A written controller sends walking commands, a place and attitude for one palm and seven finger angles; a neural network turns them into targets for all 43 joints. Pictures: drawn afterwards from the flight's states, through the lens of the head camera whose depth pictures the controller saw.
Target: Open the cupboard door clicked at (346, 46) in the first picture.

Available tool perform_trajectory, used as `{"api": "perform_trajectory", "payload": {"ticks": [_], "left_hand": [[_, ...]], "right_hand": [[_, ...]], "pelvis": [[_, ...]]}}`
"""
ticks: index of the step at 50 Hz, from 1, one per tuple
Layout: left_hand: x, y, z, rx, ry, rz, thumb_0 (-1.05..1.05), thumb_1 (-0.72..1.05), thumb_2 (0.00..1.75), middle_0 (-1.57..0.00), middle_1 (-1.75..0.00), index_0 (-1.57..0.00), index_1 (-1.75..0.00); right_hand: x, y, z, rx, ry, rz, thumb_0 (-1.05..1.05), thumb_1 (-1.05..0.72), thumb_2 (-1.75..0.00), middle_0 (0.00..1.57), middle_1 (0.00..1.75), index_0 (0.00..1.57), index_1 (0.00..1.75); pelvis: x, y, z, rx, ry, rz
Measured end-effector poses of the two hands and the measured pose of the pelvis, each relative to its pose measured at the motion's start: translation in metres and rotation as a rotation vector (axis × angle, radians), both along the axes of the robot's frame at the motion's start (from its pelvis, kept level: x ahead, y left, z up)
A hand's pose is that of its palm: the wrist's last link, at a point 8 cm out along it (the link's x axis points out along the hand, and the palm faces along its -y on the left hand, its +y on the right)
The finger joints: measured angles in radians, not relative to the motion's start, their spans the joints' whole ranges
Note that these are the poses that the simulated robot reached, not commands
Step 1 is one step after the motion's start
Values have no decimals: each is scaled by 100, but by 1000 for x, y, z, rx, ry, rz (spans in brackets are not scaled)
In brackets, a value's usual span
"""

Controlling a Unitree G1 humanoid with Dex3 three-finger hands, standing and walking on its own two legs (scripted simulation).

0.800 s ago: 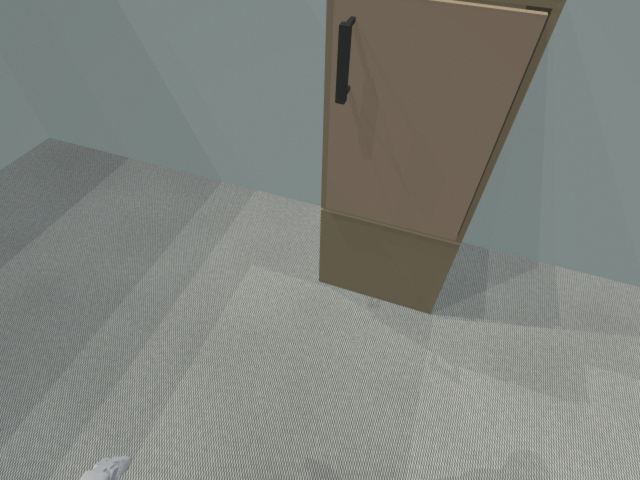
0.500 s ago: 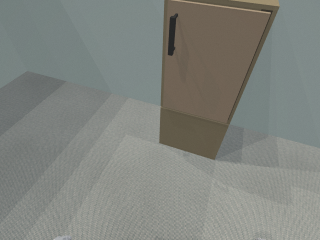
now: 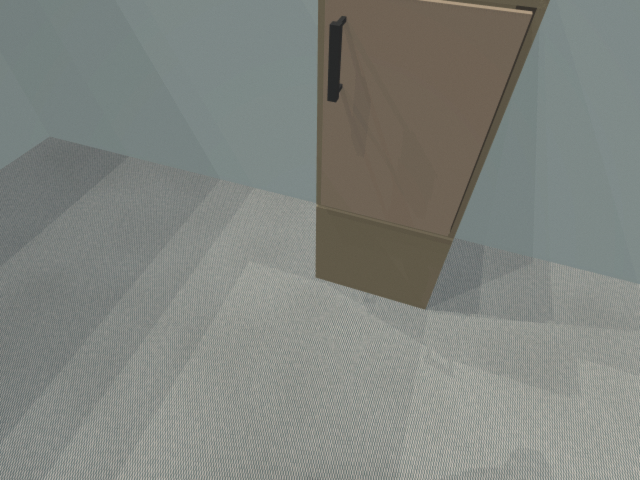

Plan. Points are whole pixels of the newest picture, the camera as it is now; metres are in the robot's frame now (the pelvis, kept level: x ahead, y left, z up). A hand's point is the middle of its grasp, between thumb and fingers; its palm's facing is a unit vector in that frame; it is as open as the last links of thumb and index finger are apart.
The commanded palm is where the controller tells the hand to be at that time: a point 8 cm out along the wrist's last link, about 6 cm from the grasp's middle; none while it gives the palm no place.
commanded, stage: stand and wait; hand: left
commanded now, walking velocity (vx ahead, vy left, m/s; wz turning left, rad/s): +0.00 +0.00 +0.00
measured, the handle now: (337, 60) +0.91 +0.01 +0.12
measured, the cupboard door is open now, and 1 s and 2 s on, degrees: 0 0 0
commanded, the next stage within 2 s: look at it before walking up in 0.02 s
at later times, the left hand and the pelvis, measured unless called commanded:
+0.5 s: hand out of the picture +0.09 +0.24 -0.15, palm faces -0.03 -0.94 -0.33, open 7.4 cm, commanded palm none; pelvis +0.01 +0.00 +0.00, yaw +0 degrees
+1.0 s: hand out of the picture +0.08 +0.22 -0.17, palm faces -0.07 -0.95 -0.31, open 7.4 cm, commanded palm none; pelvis +0.01 +0.00 +0.00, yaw -4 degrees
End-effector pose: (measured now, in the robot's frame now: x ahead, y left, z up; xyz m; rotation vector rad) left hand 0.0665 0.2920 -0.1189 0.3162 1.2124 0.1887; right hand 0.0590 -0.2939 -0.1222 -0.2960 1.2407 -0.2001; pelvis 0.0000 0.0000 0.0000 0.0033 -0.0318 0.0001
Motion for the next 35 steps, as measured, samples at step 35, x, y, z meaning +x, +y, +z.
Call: {"api": "perform_trajectory", "payload": {"ticks": [35], "left_hand": [[17, -5, 2, -2, -10, -3, 1, 91, 90, -20, -30, -20, -30]], "right_hand": [[28, -4, 5, -5, -32, 14, 0, -90, -90, 21, 30, 20, 30]], "pelvis": [[12, -5, 2, 0, 6, -3]]}}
